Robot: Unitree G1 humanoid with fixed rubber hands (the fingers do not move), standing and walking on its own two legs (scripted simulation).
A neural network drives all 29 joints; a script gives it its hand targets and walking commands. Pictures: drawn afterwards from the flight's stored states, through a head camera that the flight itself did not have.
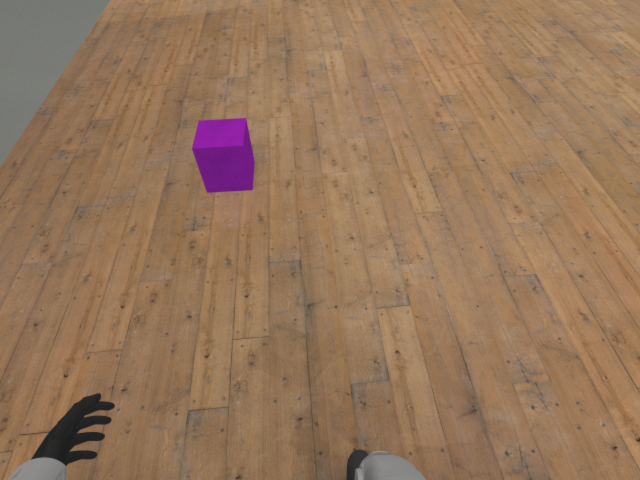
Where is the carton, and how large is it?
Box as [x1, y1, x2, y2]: [192, 118, 254, 192]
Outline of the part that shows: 245,118 201,120 198,122 192,149 207,192 252,189 254,162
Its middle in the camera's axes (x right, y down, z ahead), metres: -0.42 -0.38 +1.76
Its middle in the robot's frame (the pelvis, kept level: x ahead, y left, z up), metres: +1.51 +0.32 -0.64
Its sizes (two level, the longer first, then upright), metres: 0.210 0.200 0.250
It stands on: the floor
